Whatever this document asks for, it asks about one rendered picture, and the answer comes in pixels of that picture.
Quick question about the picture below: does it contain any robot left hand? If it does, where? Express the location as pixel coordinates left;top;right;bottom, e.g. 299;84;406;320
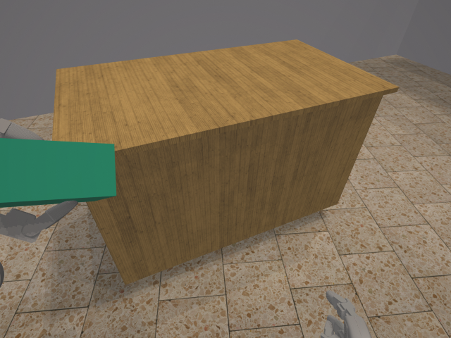
0;118;78;243

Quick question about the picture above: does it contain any sponge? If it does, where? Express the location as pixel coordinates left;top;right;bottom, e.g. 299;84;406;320
0;138;116;208

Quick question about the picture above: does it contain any table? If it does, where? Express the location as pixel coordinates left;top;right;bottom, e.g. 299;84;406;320
52;39;399;285

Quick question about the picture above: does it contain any robot right hand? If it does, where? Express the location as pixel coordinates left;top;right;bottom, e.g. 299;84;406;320
321;290;372;338

